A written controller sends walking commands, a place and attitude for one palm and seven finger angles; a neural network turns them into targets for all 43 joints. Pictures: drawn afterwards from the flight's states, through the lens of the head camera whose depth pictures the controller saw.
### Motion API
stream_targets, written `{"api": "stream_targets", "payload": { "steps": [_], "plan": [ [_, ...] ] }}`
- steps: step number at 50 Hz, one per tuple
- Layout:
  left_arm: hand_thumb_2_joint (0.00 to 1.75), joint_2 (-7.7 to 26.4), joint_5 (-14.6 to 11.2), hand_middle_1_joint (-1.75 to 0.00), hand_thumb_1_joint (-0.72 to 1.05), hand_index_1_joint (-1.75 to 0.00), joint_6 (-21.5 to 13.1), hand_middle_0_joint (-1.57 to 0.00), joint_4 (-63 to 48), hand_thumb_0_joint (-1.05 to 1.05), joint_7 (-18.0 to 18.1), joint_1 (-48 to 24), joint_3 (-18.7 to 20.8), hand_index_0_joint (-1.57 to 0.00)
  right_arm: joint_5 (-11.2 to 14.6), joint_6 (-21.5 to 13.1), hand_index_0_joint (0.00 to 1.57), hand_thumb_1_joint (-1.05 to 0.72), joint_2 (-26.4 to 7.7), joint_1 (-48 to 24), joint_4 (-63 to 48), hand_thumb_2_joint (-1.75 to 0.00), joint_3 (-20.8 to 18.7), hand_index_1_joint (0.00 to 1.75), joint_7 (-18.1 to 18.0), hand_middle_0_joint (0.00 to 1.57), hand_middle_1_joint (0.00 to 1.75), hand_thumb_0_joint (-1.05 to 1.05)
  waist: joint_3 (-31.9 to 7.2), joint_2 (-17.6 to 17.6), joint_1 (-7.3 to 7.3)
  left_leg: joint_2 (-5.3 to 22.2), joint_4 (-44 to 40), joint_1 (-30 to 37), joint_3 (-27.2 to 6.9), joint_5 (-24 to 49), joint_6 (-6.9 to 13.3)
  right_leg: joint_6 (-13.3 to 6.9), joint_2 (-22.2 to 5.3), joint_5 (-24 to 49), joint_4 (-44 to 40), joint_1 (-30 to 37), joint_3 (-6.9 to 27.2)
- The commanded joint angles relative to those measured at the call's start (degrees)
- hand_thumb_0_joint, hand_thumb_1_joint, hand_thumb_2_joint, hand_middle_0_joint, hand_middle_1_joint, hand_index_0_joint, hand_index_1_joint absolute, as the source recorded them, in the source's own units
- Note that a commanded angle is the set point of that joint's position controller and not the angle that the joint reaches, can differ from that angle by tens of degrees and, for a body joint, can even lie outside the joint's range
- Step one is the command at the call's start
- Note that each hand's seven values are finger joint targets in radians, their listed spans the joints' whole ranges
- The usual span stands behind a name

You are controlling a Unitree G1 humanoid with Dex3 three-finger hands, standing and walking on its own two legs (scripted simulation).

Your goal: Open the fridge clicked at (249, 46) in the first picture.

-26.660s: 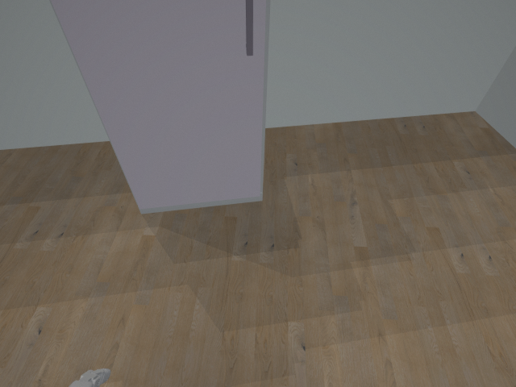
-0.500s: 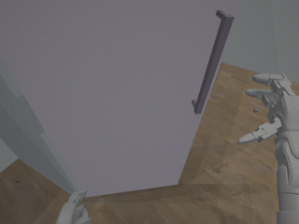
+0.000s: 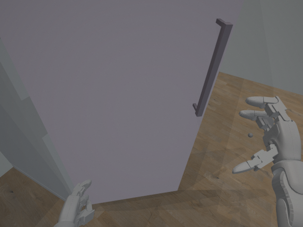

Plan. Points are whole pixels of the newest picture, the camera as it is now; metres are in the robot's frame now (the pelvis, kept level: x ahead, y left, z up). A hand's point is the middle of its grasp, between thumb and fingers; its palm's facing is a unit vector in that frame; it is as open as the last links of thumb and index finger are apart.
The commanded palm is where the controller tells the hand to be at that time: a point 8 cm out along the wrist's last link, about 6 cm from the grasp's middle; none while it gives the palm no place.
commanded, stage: slip the hand off the handle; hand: right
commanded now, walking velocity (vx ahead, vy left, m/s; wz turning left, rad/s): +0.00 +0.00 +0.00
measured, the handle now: (207, 74) +0.49 -0.16 +0.20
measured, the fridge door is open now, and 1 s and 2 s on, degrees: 52 52 52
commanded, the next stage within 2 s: draw the hand back to the body in 0.34 s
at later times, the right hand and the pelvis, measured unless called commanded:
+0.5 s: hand (261, 141) +0.25 -0.22 +0.19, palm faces +0.12 +0.98 -0.14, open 14.7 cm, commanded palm +0.21 -0.26 +0.19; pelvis +0.01 +0.00 +0.00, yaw +0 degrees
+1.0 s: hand (280, 154) +0.22 -0.25 +0.18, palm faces +0.33 +0.94 -0.06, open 14.5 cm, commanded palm +0.18 -0.28 +0.19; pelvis +0.00 +0.00 +0.00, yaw -2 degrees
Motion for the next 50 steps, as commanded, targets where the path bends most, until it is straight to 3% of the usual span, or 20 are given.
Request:
{"api": "stream_targets", "payload": {
  "steps": [1, 3, 6, 12, 17, 23, 24, 25, 27, 30, 33, 35, 37, 40, 41, 42, 44, 48, 49, 50],
  "plan": [
    [0.9, 5.8, 0.2, -0.3, 0.9, -0.3, -3.5, -0.2, -9.7, 0.0, 0.0, -8.3, 2.2, -0.2, 1.5, -4.2, 0.25, 0.55, -11.6, -11.0, -16.4, -0.2, -7.7, 1.15, -1.0, 0.25, 1.15, 0.0, -6.5, 1.8, -0.7, 0.5, -7.4, -3.5, -1.7, 6.6, -1.1, -1.3, 0.6, 4.0, -4.0, 6.8, 1.6],
    [0.9, 5.7, 0.3, -0.3, 0.9, -0.3, -3.7, -0.2, -9.8, 0.0, -0.1, -8.3, 2.2, -0.2, 1.8, -4.2, 0.25, 0.55, -11.7, -8.9, -18.2, -0.2, -7.9, 1.15, -0.8, 0.25, 1.15, 0.0, -6.3, 1.0, -0.86, 0.9, -7.4, -3.0, -2.2, 8.0, -1.2, -1.4, 0.6, 4.8, -3.5, 6.6, 1.4],
    [0.9, 5.8, 0.2, -0.3, 0.9, -0.3, -3.7, -0.2, -9.0, 0.0, 0.4, -8.0, 2.1, -0.2, 2.2, -4.0, 0.25, 0.55, -12.0, -10.5, -17.7, -0.2, -7.9, 1.15, 0.2, 0.25, 1.15, 0.0, -3.9, -0.1, 0.23, 0.8, -8.2, -4.7, -2.5, 7.0, -1.4, -1.3, 0.8, 3.9, -3.2, 6.4, 1.3],
    [0.9, 6.1, -0.1, -0.3, 0.9, -0.3, -4.9, -0.2, -8.5, 0.0, 1.4, -7.8, 2.2, -0.2, 3.3, -4.0, 0.25, 0.55, -10.3, -11.6, -16.9, -0.2, -5.5, 1.15, 2.5, 0.25, 1.15, 0.0, -3.7, 1.1, 1.02, 1.0, -8.5, -5.7, -2.8, 5.8, -1.7, -1.5, 0.8, 2.9, -2.5, 6.9, 1.9],
    [0.9, 6.4, 0.3, -0.3, 0.9, -0.3, -5.4, -0.2, -8.7, 0.0, 1.2, -7.5, 2.3, -0.2, 3.8, -4.3, 0.25, 0.55, -12.8, -7.6, -17.3, -0.2, -9.0, 1.15, 2.9, 0.25, 1.15, 0.0, -7.4, 1.4, -0.76, 1.2, -6.4, -3.0, -2.5, 9.9, -1.5, -1.4, 0.9, 5.7, -2.2, 6.3, 2.3],
    [0.9, 6.1, 0.3, -0.3, 0.9, -0.3, -5.2, -0.2, -9.2, 0.0, 0.8, -7.7, 2.4, -0.2, 4.3, -4.2, 0.25, 0.55, -11.7, -6.0, -18.6, -0.2, -9.8, 1.15, 1.9, 0.25, 1.15, 0.0, -7.3, 1.7, -1.17, 0.8, -5.4, -2.9, -1.3, 12.1, -1.4, -1.2, 0.8, 7.5, -2.5, 6.3, 2.2],
    [0.9, 5.4, -1.3, -0.3, 0.9, -0.3, -5.5, -0.2, -9.3, 0.0, 1.1, -10.8, 2.2, -0.2, 10.9, 3.6, 0.25, 0.55, -9.2, -5.0, -15.2, -0.2, -13.9, 1.15, -0.1, 0.25, 1.15, 0.0, -10.0, 0.5, -3.66, 1.3, -6.3, 0.0, -0.9, 11.5, -1.0, -0.5, 0.8, 6.1, -3.9, 5.7, 2.8],
    [0.9, 5.2, -1.4, -0.3, 0.9, -0.3, -5.7, -0.2, -9.8, 0.0, 1.3, -11.9, 1.7, -0.2, 10.5, 7.2, 0.25, 0.55, -7.5, -7.2, -21.3, -0.2, -10.8, 1.15, -0.9, 0.25, 1.15, 0.0, -10.1, -1.6, -3.12, 1.4, -6.4, 0.0, -0.5, 12.0, -1.1, -0.6, 0.9, 6.9, -4.3, 7.4, 2.8],
    [0.9, 5.4, -1.4, -0.3, 0.9, -0.3, -5.7, -0.2, -9.6, 0.0, 1.5, -12.1, 1.7, -0.2, 10.4, 12.4, 0.25, 0.55, -7.9, -5.3, -22.4, -0.2, -11.8, 1.15, -2.8, 0.25, 1.15, 0.0, -8.7, 0.0, -3.13, 1.2, -6.6, -0.1, 0.1, 11.9, -1.1, -0.5, 0.7, 7.9, -4.6, 7.1, 3.3],
    [0.9, 5.0, -1.7, -0.3, 0.9, -0.3, -4.6, -0.2, -10.1, 0.0, 1.0, -13.1, 1.5, -0.2, 7.8, 21.1, 0.25, 0.55, -4.8, -4.9, -28.8, -0.2, -6.8, 1.15, -6.2, 0.25, 1.15, 0.0, -7.7, -2.5, -2.57, 1.2, -6.5, -1.3, 0.8, 12.2, -0.9, -0.6, 0.5, 9.1, -5.6, 8.7, 3.5],
    [0.9, 5.5, -1.0, -0.3, 0.9, -0.3, -3.8, -0.2, -10.0, 0.0, 1.0, -12.6, 1.4, -0.2, 5.2, 23.1, 0.25, 0.55, -5.1, -4.3, -32.8, -0.2, -5.3, 1.15, -7.8, 0.25, 1.15, 0.0, -7.0, 0.8, -1.59, 1.0, -6.7, -2.1, 0.8, 12.6, -1.0, -1.2, 0.3, 10.4, -5.2, 10.1, 3.9],
    [0.9, 5.8, -0.6, -0.3, 0.9, -0.3, -3.1, -0.2, -9.0, 0.0, 1.4, -12.1, 1.4, -0.2, 5.2, 22.5, 0.25, 0.55, -6.5, -6.1, -32.4, -0.2, -7.0, 1.15, -8.0, 0.25, 1.15, 0.0, -6.4, 3.8, -0.93, 0.5, -7.2, -2.6, 0.9, 10.9, -1.1, -1.1, 0.3, 9.4, -5.6, 10.6, 4.1],
    [0.9, 5.7, -0.4, -0.3, 0.9, -0.3, -2.6, -0.2, -8.6, 0.0, 1.7, -12.4, 1.3, -0.2, 5.6, 21.6, 0.25, 0.55, -7.1, -5.3, -32.2, -0.2, -8.4, 1.15, -7.8, 0.25, 1.15, 0.0, -6.0, 4.6, -1.24, 0.4, -7.7, -2.4, 0.8, 10.4, -1.0, -1.1, 0.2, 9.1, -5.6, 10.9, 4.1],
    [0.9, 5.0, -0.5, -0.3, 0.9, -0.3, -1.8, -0.2, -8.3, 0.0, 1.8, -13.1, 0.8, -0.2, 6.1, 21.9, 0.25, 0.55, -6.1, -5.6, -29.4, -0.2, -8.4, 1.15, -7.5, 0.25, 1.15, 0.0, -4.0, 1.7, -1.42, 0.5, -8.3, -3.0, 0.8, 7.6, -0.9, -0.6, 0.4, 6.7, -6.8, 10.6, 4.2],
    [0.9, 4.9, -0.6, -0.3, 0.9, -0.3, -1.5, -0.2, -8.0, 0.0, 1.9, -13.4, 0.6, -0.2, 5.9, 22.2, 0.25, 0.55, -6.0, -6.4, -29.0, -0.2, -8.1, 1.15, -7.5, 0.25, 1.15, 0.0, -3.5, -1.3, -1.25, 0.5, -8.7, -3.4, 0.6, 6.4, -0.7, -0.5, 0.5, 5.5, -7.1, 10.7, 4.1],
    [0.9, 5.1, -0.6, -0.3, 0.9, -0.3, -1.3, -0.2, -8.1, 0.0, 1.9, -13.4, 0.6, -0.2, 5.8, 22.7, 0.25, 0.55, -6.5, -6.2, -28.9, -0.2, -8.6, 1.15, -7.5, 0.25, 1.15, 0.0, -3.6, -0.4, -1.4, 0.6, -9.0, -2.7, 0.4, 6.2, -0.7, -0.5, 0.6, 5.3, -7.1, 10.3, 4.2],
    [0.9, 4.9, -0.9, -0.3, 0.9, -0.3, -0.8, -0.2, -8.2, 0.0, 2.1, -13.9, 0.3, -0.2, 5.8, 23.9, 0.25, 0.51, -6.6, -6.7, -27.3, -0.22, -8.0, 1.13, -7.0, 0.25, 1.13, 0.0, -2.0, -2.2, -1.24, 0.7, -9.9, -3.0, 0.2, 4.0, -0.7, -0.5, 0.7, 3.0, -8.0, 9.6, 4.2],
    [0.9, 5.1, -0.9, -0.3, 0.9, -0.3, -0.8, -0.2, -8.9, 0.0, 2.2, -14.1, 0.2, -0.2, 5.6, 24.2, 0.24, 0.37, -7.2, -6.6, -28.9, -0.29, -7.9, 1.04, -5.9, 0.24, 1.04, 0.0, -3.8, -1.8, -1.18, 0.7, -10.3, -1.6, 0.1, 5.1, -0.6, -0.9, 0.6, 4.4, -7.9, 10.9, 4.2],
    [0.9, 5.5, 1.9, -0.3, 0.9, -0.3, -1.4, -0.2, -9.3, 0.0, 1.4, -13.6, 0.9, -0.2, -1.9, 14.7, 0.24, 0.33, -15.0, -5.6, -32.2, -0.31, -9.1, 1.02, -10.6, 0.24, 1.02, 0.0, 1.2, -2.5, -1.06, 1.7, -13.7, -3.6, -2.4, 4.3, -0.9, -1.2, 1.1, 2.7, -7.3, 9.7, 3.9],
    [0.9, 5.2, 2.3, -0.3, 0.9, -0.3, -1.4, -0.2, -7.8, 0.0, 1.0, -12.8, 0.8, -0.2, -2.4, 11.2, 0.24, 0.3, -11.4, 1.1, -25.7, -0.32, -8.2, 1.0, -12.2, 0.24, 1.0, 0.0, 3.3, -0.4, -0.75, 1.9, -13.6, -3.9, -1.7, 3.4, -0.6, -1.0, 0.7, 1.7, -7.8, 8.9, 4.0]
  ]
}}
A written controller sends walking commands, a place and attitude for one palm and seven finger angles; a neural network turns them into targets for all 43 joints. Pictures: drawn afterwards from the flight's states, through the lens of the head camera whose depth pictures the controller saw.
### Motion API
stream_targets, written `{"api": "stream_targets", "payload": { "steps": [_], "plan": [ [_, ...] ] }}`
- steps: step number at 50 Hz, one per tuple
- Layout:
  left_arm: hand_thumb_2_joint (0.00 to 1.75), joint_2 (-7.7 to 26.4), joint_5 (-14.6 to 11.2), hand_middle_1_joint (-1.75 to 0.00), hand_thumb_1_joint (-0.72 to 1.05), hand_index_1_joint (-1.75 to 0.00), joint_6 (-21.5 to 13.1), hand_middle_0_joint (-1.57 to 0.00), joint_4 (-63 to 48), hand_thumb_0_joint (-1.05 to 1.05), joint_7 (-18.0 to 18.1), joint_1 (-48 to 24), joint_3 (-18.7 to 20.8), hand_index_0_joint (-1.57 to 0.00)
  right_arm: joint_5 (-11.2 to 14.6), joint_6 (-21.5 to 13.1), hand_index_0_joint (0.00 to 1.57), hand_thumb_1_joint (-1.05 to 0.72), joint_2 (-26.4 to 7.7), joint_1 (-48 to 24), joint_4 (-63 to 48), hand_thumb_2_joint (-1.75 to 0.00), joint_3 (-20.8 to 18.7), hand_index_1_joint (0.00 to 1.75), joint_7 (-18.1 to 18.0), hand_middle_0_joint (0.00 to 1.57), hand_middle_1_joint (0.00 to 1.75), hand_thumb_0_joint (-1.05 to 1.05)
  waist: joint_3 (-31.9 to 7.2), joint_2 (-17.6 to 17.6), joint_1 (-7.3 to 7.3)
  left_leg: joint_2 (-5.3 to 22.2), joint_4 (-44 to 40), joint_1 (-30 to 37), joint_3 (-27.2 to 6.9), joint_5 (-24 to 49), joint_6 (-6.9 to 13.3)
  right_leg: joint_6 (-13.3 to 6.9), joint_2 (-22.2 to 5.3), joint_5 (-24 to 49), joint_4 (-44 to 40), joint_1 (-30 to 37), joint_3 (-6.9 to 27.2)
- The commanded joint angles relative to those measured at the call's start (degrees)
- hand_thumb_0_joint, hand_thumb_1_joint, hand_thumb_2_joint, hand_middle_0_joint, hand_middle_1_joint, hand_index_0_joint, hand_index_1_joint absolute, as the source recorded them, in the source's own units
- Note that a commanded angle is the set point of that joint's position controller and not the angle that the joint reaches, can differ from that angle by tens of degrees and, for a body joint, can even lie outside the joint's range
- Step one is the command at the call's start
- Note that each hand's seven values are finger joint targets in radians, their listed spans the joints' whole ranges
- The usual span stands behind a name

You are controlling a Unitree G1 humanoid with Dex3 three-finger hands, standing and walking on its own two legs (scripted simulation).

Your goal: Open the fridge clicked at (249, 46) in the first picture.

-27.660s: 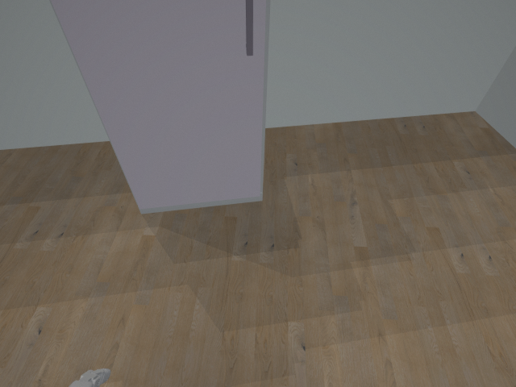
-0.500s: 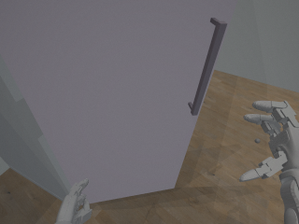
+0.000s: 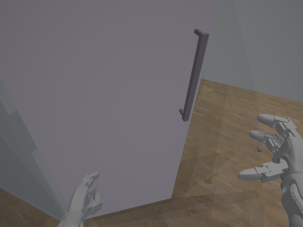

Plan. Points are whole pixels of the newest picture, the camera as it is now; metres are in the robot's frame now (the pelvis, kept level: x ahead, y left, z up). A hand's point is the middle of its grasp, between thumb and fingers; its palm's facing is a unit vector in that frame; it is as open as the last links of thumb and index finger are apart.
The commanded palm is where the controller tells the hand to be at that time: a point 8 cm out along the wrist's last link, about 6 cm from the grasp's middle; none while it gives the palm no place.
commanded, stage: draw the hand back to the body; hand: right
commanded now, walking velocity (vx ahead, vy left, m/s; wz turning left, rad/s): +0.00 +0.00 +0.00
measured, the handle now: (190, 80) +0.49 -0.14 +0.20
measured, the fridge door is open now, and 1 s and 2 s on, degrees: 52 52 52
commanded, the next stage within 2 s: step back with the hand held close in 1.04 s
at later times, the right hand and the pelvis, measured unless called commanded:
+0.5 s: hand (270, 156) +0.22 -0.26 +0.16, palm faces +0.40 +0.85 -0.35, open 10.4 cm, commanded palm +0.17 -0.30 +0.18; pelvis +0.01 -0.01 +0.01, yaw +2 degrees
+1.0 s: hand (278, 156) +0.22 -0.28 +0.16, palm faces +0.45 +0.82 -0.35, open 7.5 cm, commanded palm +0.17 -0.32 +0.18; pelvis +0.03 -0.02 +0.01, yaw +2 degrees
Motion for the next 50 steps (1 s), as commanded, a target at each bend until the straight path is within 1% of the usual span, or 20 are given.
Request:
{"api": "stream_targets", "payload": {
  "steps": [1, 2, 4, 6, 7, 9, 12, 13, 15, 18, 21, 22, 24, 28, 31, 33, 35, 38, 43, 50],
  "plan": [
    [0.9, 6.4, 2.5, -0.3, 0.9, -0.3, -3.5, -0.2, -8.8, 0.0, -1.0, -7.8, 3.2, -0.2, -6.2, -17.1, 0.24, 0.26, -11.0, -2.8, -9.7, -0.34, -2.4, 0.98, -5.4, 0.24, 0.98, 0.0, 2.9, 1.8, 1.42, 1.3, -9.1, -8.9, -3.1, 3.4, -0.1, -0.9, -0.7, 1.3, -5.2, 3.9, 2.6],
    [0.9, 6.9, 2.6, -0.3, 0.9, -0.3, -3.3, -0.2, -8.9, 0.0, -1.3, -7.6, 3.7, -0.2, -6.8, -18.9, 0.24, 0.22, -12.5, -1.5, -11.2, -0.36, -3.6, 0.96, -5.8, 0.24, 0.96, 0.0, 1.0, 3.5, 0.98, 1.2, -9.6, -7.3, -3.4, 4.2, -0.1, -0.9, -1.0, 2.1, -5.4, 4.5, 2.3],
    [0.9, 6.6, 2.7, -0.3, 0.9, -0.3, -3.0, -0.2, -9.3, 0.0, -1.5, -7.3, 4.0, -0.2, -7.8, -22.7, 0.24, 0.15, -12.7, -2.5, -13.7, -0.39, -3.1, 0.92, -6.5, 0.24, 0.92, 0.0, -1.0, 0.1, 1.34, 1.4, -9.4, -5.9, -3.7, 4.2, -0.1, -0.9, -0.9, 2.1, -6.0, 6.3, 1.6],
    [0.9, 6.6, 2.9, -0.3, 0.9, -0.3, -3.0, -0.2, -8.9, 0.0, -1.4, -6.6, 4.2, -0.2, -8.4, -25.1, 0.23, 0.08, -13.2, -1.1, -13.3, -0.43, -4.1, 0.87, -7.3, 0.23, 0.87, 0.0, -1.1, -1.2, 1.42, 1.3, -10.0, -5.5, -3.7, 3.6, -0.1, -0.9, -1.0, 1.6, -6.7, 7.1, 1.3],
    [0.9, 6.9, 3.0, -0.3, 0.9, -0.3, -3.2, -0.2, -8.7, 0.0, -1.4, -6.6, 4.5, -0.2, -8.8, -26.1, 0.23, 0.04, -13.4, 0.1, -13.0, -0.44, -4.2, 0.85, -7.5, 0.23, 0.85, 0.0, -0.7, -0.3, 1.4, 1.1, -10.7, -5.4, -3.6, 3.8, -0.1, -1.0, -1.2, 2.1, -6.6, 7.2, 1.2],
    [0.9, 7.0, 3.0, -0.3, 0.9, -0.3, -3.2, -0.2, -8.5, 0.0, -1.1, -6.1, 4.6, -0.2, -9.3, -27.7, 0.23, -0.03, -13.5, 0.0, -13.1, -0.48, -4.3, 0.81, -8.0, 0.23, 0.81, 0.0, -0.7, -2.3, 1.59, 1.3, -10.8, -5.0, -3.6, 3.2, -0.1, -0.9, -1.0, 1.6, -7.3, 7.7, 1.2],
    [0.9, 7.3, 3.1, -0.3, 0.9, -0.3, -3.4, -0.2, -7.8, 0.0, -0.7, -6.2, 5.3, -0.2, -9.9, -29.4, 0.23, -0.14, -14.1, 1.6, -11.7, -0.53, -5.2, 0.75, -8.5, 0.23, 0.75, 0.0, 0.9, -0.3, 1.53, 1.2, -12.0, -5.1, -3.6, 3.0, -0.2, -1.1, -1.1, 1.9, -7.7, 7.9, 1.0],
    [0.9, 7.2, 3.1, -0.3, 0.9, -0.3, -3.3, -0.2, -7.7, 0.0, -0.7, -6.0, 5.3, -0.2, -10.0, -30.0, 0.22, -0.17, -13.2, 1.9, -11.2, -0.55, -4.5, 0.73, -8.5, 0.22, 0.73, 0.0, 1.0, -1.0, 1.71, 1.2, -11.9, -5.1, -3.5, 3.1, -0.3, -1.1, -1.1, 2.0, -8.1, 8.4, 1.0],
    [0.9, 7.3, 3.2, -0.3, 0.9, -0.3, -3.4, -0.2, -7.7, 0.0, -0.6, -5.8, 5.6, -0.2, -10.2, -31.0, 0.22, -0.25, -13.3, 3.4, -11.3, -0.58, -5.1, 0.68, -8.6, 0.22, 0.68, 0.0, 0.6, 0.1, 1.41, 1.0, -11.5, -4.4, -3.2, 3.9, -0.2, -1.1, -1.2, 2.8, -8.6, 8.6, 1.2],
    [0.9, 7.4, 3.2, -0.3, 0.9, -0.3, -3.1, -0.2, -7.5, 0.0, -0.8, -5.5, 5.9, -0.2, -10.1, -31.6, 0.22, -0.36, -13.3, 7.1, -9.7, -0.64, -6.1, 0.62, -8.4, 0.22, 0.62, 0.0, 0.9, 1.2, 1.02, 1.0, -11.2, -3.2, -3.1, 5.9, -0.3, -1.1, -1.3, 4.8, -9.0, 8.3, 1.1],
    [0.9, 7.4, 3.3, -0.3, 0.9, -0.3, -2.8, -0.2, -7.8, 0.0, -1.1, -5.1, 6.1, -0.2, -10.2, -32.1, 0.22, -0.47, -13.6, 8.9, -10.7, -0.69, -6.9, 0.55, -8.2, 0.22, 0.55, 0.0, 0.5, -1.4, 0.76, 0.8, -10.4, -2.2, -3.0, 7.8, -0.1, -0.7, -1.5, 6.5, -9.3, 8.5, 1.2],
    [0.9, 7.6, 3.3, -0.3, 0.9, -0.3, -2.8, -0.2, -7.8, 0.0, -1.2, -5.2, 6.3, -0.2, -10.3, -32.1, 0.21, -0.5, -14.2, 9.7, -10.5, -0.71, -7.6, 0.53, -8.2, 0.21, 0.53, 0.0, 0.7, -0.4, 0.55, 0.6, -10.8, -1.7, -2.9, 8.5, 0.0, -0.7, -1.5, 7.3, -9.4, 8.2, 1.2],
    [0.9, 7.5, 3.3, -0.3, 0.9, -0.3, -2.4, -0.2, -8.0, 0.0, -1.4, -4.8, 6.3, -0.2, -10.3, -32.2, 0.21, -0.57, -14.1, 9.6, -11.0, -0.74, -7.8, 0.49, -8.1, 0.21, 0.49, 0.0, 1.2, -1.6, 0.75, 0.6, -10.6, -1.8, -3.0, 9.1, 0.0, -0.5, -1.6, 7.9, -9.5, 8.2, 1.3],
    [0.9, 7.4, 3.3, -0.3, 0.9, -0.3, -1.7, -0.2, -8.3, 0.0, -1.3, -4.4, 6.6, -0.2, -10.0, -31.9, 0.21, -0.72, -15.0, 11.6, -10.5, -0.81, -9.6, 0.41, -7.9, 0.21, 0.41, 0.0, 0.2, 0.8, 0.68, 0.6, -10.5, -1.0, -2.9, 11.9, -0.1, -0.7, -1.7, 10.8, -9.0, 8.9, 0.7],
    [0.9, 7.3, 3.3, -0.3, 0.9, -0.3, -1.3, -0.2, -8.4, 0.0, -1.6, -4.1, 6.6, -0.2, -10.1, -31.7, 0.2, -0.83, -14.6, 11.4, -11.3, -0.87, -9.5, 0.34, -7.8, 0.2, 0.34, 0.0, 0.2, -1.9, 0.87, 0.5, -10.3, -1.3, -2.9, 12.2, 0.0, -0.3, -1.8, 11.5, -9.0, 9.4, 0.7],
    [0.9, 7.3, 3.2, -0.3, 0.9, -0.3, -1.1, -0.2, -8.3, 0.0, -1.6, -4.0, 6.6, -0.2, -10.2, -31.3, 0.2, -0.9, -14.5, 11.9, -10.9, -0.9, -9.5, 0.3, -7.8, 0.2, 0.3, 0.0, 0.6, -2.3, 0.96, 0.4, -10.2, -1.3, -2.8, 13.1, 0.0, -0.2, -1.9, 12.9, -9.0, 9.6, 0.8],
    [0.9, 7.5, 3.4, -0.3, 0.9, -0.3, -1.3, -0.2, -8.5, 0.0, -1.6, -3.9, 6.5, -0.2, -10.5, -31.1, 0.2, -0.9, -14.5, 9.5, -12.4, -0.9, -8.8, 0.3, -8.0, 0.2, 0.3, 0.0, -0.1, -3.2, 1.13, 0.4, -10.0, -1.3, -2.6, 12.9, 0.0, 0.0, -1.8, 13.1, -9.1, 9.9, 1.3],
    [0.9, 7.6, 3.4, -0.3, 0.9, -0.3, -1.1, -0.2, -8.5, 0.0, -1.5, -3.8, 6.5, -0.2, -10.5, -30.3, 0.2, -0.9, -13.6, 9.7, -10.6, -0.9, -7.8, 0.3, -8.1, 0.2, 0.3, 0.0, 0.8, 0.2, 1.34, 0.3, -10.4, -1.7, -2.6, 12.7, -0.1, -0.4, -1.9, 12.7, -9.2, 9.7, 1.2],
    [0.9, 7.4, 3.5, -0.3, 0.9, -0.3, -0.8, -0.2, -8.4, 0.0, -1.5, -3.8, 6.4, -0.2, -10.7, -30.1, 0.2, -0.9, -14.4, 9.1, -12.3, -0.9, -8.6, 0.3, -8.4, 0.2, 0.3, 0.0, -1.6, -2.1, 0.98, 0.4, -9.4, -0.4, -2.6, 14.3, 0.0, 0.0, -1.8, 15.5, -8.9, 10.7, 1.5],
    [0.9, 7.1, 3.5, -0.3, 0.9, -0.3, -0.1, -0.2, -8.7, 0.0, -1.7, -4.5, 6.2, -0.2, -10.4, -29.7, 0.2, -0.9, -14.3, 10.2, -11.4, -0.9, -9.0, 0.3, -8.1, 0.2, 0.3, 0.0, 0.7, -1.3, 0.85, 0.3, -10.1, -0.6, -2.5, 13.4, 0.1, 0.1, -1.8, 13.6, -9.2, 9.1, 1.4]
  ]
}}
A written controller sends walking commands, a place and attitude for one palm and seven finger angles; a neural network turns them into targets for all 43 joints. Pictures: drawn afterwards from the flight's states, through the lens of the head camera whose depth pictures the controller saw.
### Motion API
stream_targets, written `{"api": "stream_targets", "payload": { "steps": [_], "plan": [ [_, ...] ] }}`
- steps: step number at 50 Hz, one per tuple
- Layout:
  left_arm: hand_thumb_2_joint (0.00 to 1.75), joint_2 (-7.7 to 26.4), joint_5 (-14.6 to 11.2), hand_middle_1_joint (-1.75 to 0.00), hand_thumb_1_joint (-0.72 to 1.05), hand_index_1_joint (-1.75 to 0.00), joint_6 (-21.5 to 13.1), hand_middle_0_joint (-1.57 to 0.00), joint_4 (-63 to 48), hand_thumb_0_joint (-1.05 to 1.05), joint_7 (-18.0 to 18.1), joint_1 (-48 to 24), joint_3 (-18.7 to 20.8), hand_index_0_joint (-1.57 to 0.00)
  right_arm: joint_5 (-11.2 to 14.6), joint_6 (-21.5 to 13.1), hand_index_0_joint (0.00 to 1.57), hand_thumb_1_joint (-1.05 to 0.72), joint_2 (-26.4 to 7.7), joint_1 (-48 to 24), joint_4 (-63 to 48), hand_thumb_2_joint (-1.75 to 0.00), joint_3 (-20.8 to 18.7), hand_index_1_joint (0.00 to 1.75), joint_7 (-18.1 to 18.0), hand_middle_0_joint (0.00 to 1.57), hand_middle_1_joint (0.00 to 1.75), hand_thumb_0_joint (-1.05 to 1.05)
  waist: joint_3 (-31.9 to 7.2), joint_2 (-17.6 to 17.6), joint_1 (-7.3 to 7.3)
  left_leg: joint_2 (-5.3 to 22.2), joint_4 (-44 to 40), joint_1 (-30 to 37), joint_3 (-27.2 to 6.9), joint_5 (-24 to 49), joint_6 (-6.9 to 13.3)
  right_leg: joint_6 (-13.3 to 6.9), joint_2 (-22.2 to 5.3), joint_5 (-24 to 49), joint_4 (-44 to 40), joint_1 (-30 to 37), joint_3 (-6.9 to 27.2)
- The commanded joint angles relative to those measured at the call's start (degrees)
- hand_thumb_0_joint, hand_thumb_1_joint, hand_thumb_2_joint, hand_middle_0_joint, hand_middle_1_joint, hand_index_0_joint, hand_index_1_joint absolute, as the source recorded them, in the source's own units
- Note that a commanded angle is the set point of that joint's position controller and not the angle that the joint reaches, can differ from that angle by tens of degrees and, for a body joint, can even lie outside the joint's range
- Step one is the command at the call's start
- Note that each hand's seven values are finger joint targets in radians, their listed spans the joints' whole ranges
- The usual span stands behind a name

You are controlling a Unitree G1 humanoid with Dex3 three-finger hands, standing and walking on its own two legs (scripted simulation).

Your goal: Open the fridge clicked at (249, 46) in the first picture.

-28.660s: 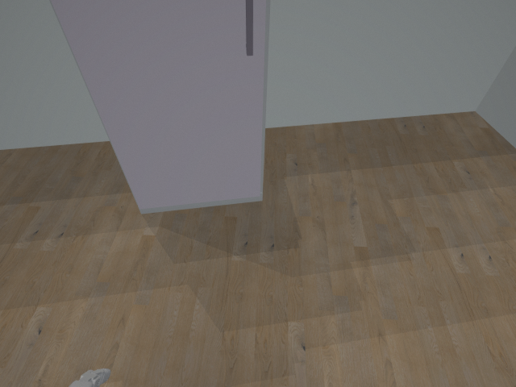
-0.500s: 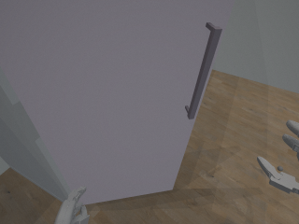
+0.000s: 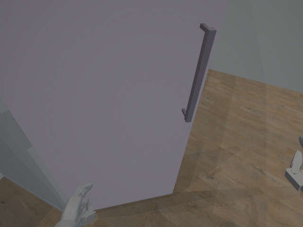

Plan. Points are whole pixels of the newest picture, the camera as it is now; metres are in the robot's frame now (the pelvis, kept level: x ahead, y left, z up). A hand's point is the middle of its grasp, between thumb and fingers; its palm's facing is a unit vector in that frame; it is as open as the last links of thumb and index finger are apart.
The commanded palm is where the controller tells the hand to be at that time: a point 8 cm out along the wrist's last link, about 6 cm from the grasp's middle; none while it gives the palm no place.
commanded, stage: draw the hand back to the body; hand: right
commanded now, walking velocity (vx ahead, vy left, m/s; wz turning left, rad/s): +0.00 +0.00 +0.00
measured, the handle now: (194, 80) +0.46 -0.14 +0.19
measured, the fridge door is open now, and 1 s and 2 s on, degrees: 52 52 52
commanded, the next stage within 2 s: step back with the hand held close in 0.04 s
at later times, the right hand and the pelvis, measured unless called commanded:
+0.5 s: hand (284, 176) +0.18 -0.26 +0.15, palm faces +0.32 +0.81 -0.48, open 7.4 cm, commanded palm +0.12 -0.31 +0.17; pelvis -0.03 -0.01 +0.00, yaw +2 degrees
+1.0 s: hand out of the picture +0.08 -0.31 +0.15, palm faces +0.48 +0.78 -0.40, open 7.4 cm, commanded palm +0.02 -0.35 +0.17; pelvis -0.11 -0.04 -0.02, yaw -3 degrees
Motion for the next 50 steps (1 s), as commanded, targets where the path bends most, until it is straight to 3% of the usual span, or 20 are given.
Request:
{"api": "stream_targets", "payload": {
  "steps": [1, 3, 7, 8, 9, 10, 11, 17, 18, 23, 28, 34, 37, 39, 41, 44, 46, 48, 49, 50],
  "plan": [
    [0.9, 6.8, 0.0, -0.3, 0.9, -0.3, -2.7, -0.2, -9.2, 0.0, 0.4, -7.3, 2.7, -0.2, 0.3, -3.9, 0.2, -0.9, -11.3, -5.7, -12.1, -0.9, -7.2, 0.3, -1.0, 0.2, 0.3, 0.0, -3.5, -1.9, 0.67, -0.4, -2.9, -5.3, -0.3, 11.4, 1.4, 1.2, -2.6, 12.7, -3.1, 3.9, 3.5],
    [0.9, 6.9, -0.1, -0.3, 0.9, -0.3, -2.4, -0.2, -9.2, 0.0, 0.4, -7.4, 2.7, -0.2, 0.5, -3.8, 0.2, -0.9, -10.8, -4.9, -11.0, -0.9, -7.0, 0.3, -0.8, 0.2, 0.3, 0.0, -2.5, -0.1, 0.74, -0.4, -3.2, -5.3, -0.2, 11.6, 1.4, 1.1, -2.7, 12.8, -3.2, 3.4, 3.4],
    [0.9, 7.1, -0.1, -0.3, 0.9, -0.3, -2.5, -0.2, -9.3, 0.0, 0.6, -7.6, 2.8, -0.2, 0.4, -4.1, 0.2, -0.9, -11.3, -5.7, -12.0, -0.9, -7.0, 0.3, -0.8, 0.2, 0.3, 0.0, -3.0, -1.2, 0.69, -0.4, -3.7, -5.3, -0.3, 9.3, 1.4, 1.0, -2.7, 10.3, -3.6, 3.6, 3.6],
    [0.9, 7.0, -0.2, -0.3, 0.9, -0.3, -2.7, -0.2, -9.1, 0.0, 0.6, -8.0, 2.5, -0.2, 0.2, -4.2, 0.2, -0.9, -9.6, -9.9, -12.3, -0.9, -4.1, 0.3, -0.7, 0.2, 0.3, 0.0, -2.6, -1.8, 1.44, -0.3, -4.0, -6.5, -0.6, 8.3, 1.2, 0.8, -2.4, 8.8, -3.6, 3.7, 3.4],
    [0.9, 8.1, -1.1, -0.3, 0.9, -0.3, -1.7, -0.2, -12.1, 0.0, 0.7, -8.7, 2.6, -0.2, -0.2, -6.9, 0.2, -0.9, -18.6, -16.1, -17.1, -0.9, -12.1, 0.3, -1.7, 0.2, 0.3, 0.0, 1.2, -1.1, 2.95, 2.3, -6.8, -12.2, -5.2, 9.0, 0.7, -0.7, -3.5, 3.8, -0.9, -0.9, 4.3],
    [0.9, 7.3, -0.5, -0.3, 0.9, -0.3, -0.9, -0.2, -10.5, 0.0, 0.9, -8.2, 2.5, -0.2, -0.2, -7.3, 0.2, -0.9, -13.5, -9.9, -12.1, -0.9, -8.4, 0.3, -1.4, 0.2, 0.3, 0.0, 1.3, 2.4, 3.47, 3.8, -7.2, -13.6, -5.6, 8.9, 1.0, -0.7, -3.0, 3.3, 0.7, -1.4, 4.9],
    [0.9, 7.3, -0.4, -0.3, 0.9, -0.3, -0.5, -0.2, -10.8, 0.0, 0.8, -8.3, 2.8, -0.2, -0.7, -7.1, 0.2, -0.9, -12.3, -6.9, -11.2, -0.9, -7.0, 0.3, -1.3, 0.2, 0.3, 0.0, 1.4, 3.3, 3.36, 4.5, -7.6, -15.1, -6.7, 10.1, 1.0, -0.8, -2.8, 4.1, 1.8, -1.0, 4.6],
    [0.9, 7.8, -0.7, -0.3, 0.9, -0.3, 1.7, -0.2, -13.3, 0.0, 1.0, -5.9, 4.2, -0.2, -0.7, -8.6, 0.2, -0.9, -13.6, 1.5, -15.6, -0.9, -9.2, 0.3, -1.9, 0.2, 0.3, 0.0, -9.7, -1.3, 3.41, 4.5, -0.2, -10.8, -4.2, 20.6, 0.2, -0.6, -4.6, 17.9, 2.7, 0.8, 4.3],
    [0.9, 7.6, -0.9, -0.3, 0.9, -0.3, 2.1, -0.2, -13.8, 0.0, 1.1, -5.5, 4.3, -0.2, -0.6, -8.7, 0.2, -0.9, -14.0, 3.4, -15.8, -0.9, -10.0, 0.3, -2.0, 0.2, 0.3, 0.0, -11.1, -0.1, 3.44, 4.1, 1.3, -10.2, -4.0, 22.4, 0.1, -0.7, -5.1, 20.9, 3.0, 0.9, 4.4],
    [0.9, 7.6, -1.3, -0.3, 0.9, -0.3, 3.3, -0.2, -15.7, 0.0, 1.4, -5.3, 4.8, -0.2, 0.0, -9.3, 0.2, -0.9, -16.0, 6.6, -18.2, -0.9, -12.8, 0.3, -2.4, 0.2, 0.3, 0.0, -13.2, 0.7, 3.45, 3.1, 5.4, -9.0, -3.9, 24.2, -0.3, -0.8, -6.5, 24.6, 2.8, -1.7, 5.2],
    [0.9, 8.2, -1.5, -0.3, 0.9, -0.3, 2.7, -0.2, -15.9, 0.0, 1.7, -4.7, 5.0, -0.2, -0.1, -9.9, 0.2, -0.9, -15.1, 6.3, -17.4, -0.9, -12.3, 0.3, -2.8, 0.2, 0.3, 0.0, -9.6, -1.0, 3.7, 1.8, 6.7, -9.6, -4.1, 15.6, -0.5, -1.4, -7.7, 13.7, -0.4, -8.3, 7.2],
    [0.9, 9.2, -1.5, -0.3, 0.9, -0.3, 0.7, -0.2, -15.8, 0.0, 1.7, -4.4, 5.2, -0.2, -2.1, -11.6, 0.2, -0.9, -13.0, 2.2, -16.1, -0.9, -11.0, 0.3, -3.1, 0.2, 0.3, 0.0, -3.0, -4.7, 4.25, 0.1, 10.2, -4.9, -4.8, 0.1, -0.3, -3.8, -9.9, -22.5, -8.2, -27.3, 12.0],
    [0.9, 9.5, -1.3, -0.3, 0.9, -0.3, -0.3, -0.2, -15.7, 0.0, 1.7, -4.2, 5.6, -0.2, -3.1, -12.7, 0.2, -0.9, -14.0, -0.2, -17.4, -0.9, -12.2, 0.3, -3.2, 0.2, 0.3, 0.0, -2.7, -5.0, 3.98, -1.0, 12.7, -2.3, -4.1, -3.8, 0.1, -4.3, -10.6, -29.0, -10.0, -32.8, 13.7],
    [0.9, 8.9, -1.3, -0.3, 0.9, -0.3, -0.9, -0.2, -15.7, 0.0, 1.4, -3.4, 5.6, -0.2, -3.2, -13.4, 0.2, -0.9, -13.6, 0.4, -18.8, -0.9, -11.9, 0.3, -3.3, 0.2, 0.3, 0.0, -4.0, -3.4, 4.03, -0.6, 11.4, -4.5, -5.1, -4.4, 0.9, -3.7, -9.3, -27.4, -7.7, -30.4, 13.0],
    [0.9, 8.4, -1.0, -0.3, 0.9, -0.3, -1.4, -0.2, -15.4, 0.0, 1.2, -2.8, 5.7, -0.2, -3.0, -13.9, 0.2, -0.9, -14.3, 1.0, -20.1, -0.9, -12.2, 0.3, -3.3, 0.2, 0.3, 0.0, -4.1, -0.3, 4.38, 1.5, 6.3, -10.8, -9.2, -8.2, 2.4, -2.6, -6.6, -24.2, -2.4, -25.9, 11.2],
    [0.9, 7.3, -0.8, -0.3, 0.9, -0.3, -1.7, -0.2, -13.0, 0.0, 0.6, -1.1, 5.6, -0.2, -2.3, -14.5, 0.2, -0.9, -14.4, 2.0, -21.2, -0.9, -11.7, 0.3, -3.9, 0.2, 0.3, 0.0, -5.5, 7.0, 5.29, 9.4, -3.3, -26.4, -18.4, -12.5, 6.5, 0.0, -2.4, -13.3, 13.8, -11.4, 6.9],
    [0.9, 6.8, -0.6, -0.3, 0.9, -0.3, -1.5, -0.2, -11.2, 0.0, 0.3, -0.1, 5.5, -0.2, -2.2, -14.6, 0.2, -0.9, -14.2, 0.3, -20.8, -0.9, -10.7, 0.3, -4.6, 0.2, 0.3, 0.0, -5.7, 10.6, 6.06, 13.6, -5.0, -32.6, -19.1, -10.2, 7.9, 1.0, -1.4, -10.1, 21.8, -5.5, 5.7],
    [0.9, 7.1, -0.7, -0.3, 0.9, -0.3, -1.8, -0.2, -11.2, 0.0, 0.6, -0.5, 5.4, -0.2, -2.3, -14.3, 0.2, -0.9, -14.4, -1.6, -20.5, -0.9, -10.6, 0.3, -5.0, 0.2, 0.3, 0.0, -5.1, 8.3, 6.7, 10.9, -0.5, -31.9, -15.0, -2.6, 5.7, 0.5, -2.5, -7.2, 15.6, -4.8, 6.6],
    [0.9, 7.8, -0.8, -0.3, 0.9, -0.3, -1.9, -0.2, -11.6, 0.0, 0.9, -1.3, 5.4, -0.2, -2.4, -14.3, 0.2, -0.9, -14.5, -2.7, -20.8, -0.9, -10.7, 0.3, -5.0, 0.2, 0.3, 0.0, -3.9, 3.8, 6.53, 6.6, 4.2, -31.4, -11.2, -3.4, 3.5, -0.5, -4.7, -7.9, 8.4, -6.9, 10.0],
    [0.9, 8.9, -0.9, -0.3, 0.9, -0.3, -2.3, -0.2, -12.5, 0.0, 1.4, -2.5, 5.4, -0.2, -2.3, -14.6, 0.2, -0.9, -14.5, -3.3, -21.5, -0.9, -11.0, 0.3, -4.8, 0.2, 0.3, 0.0, -2.9, -4.9, 6.11, 0.8, 12.5, -27.5, -6.7, -5.7, 0.7, -2.2, -9.5, -13.7, -2.4, -13.2, 16.8]
  ]
}}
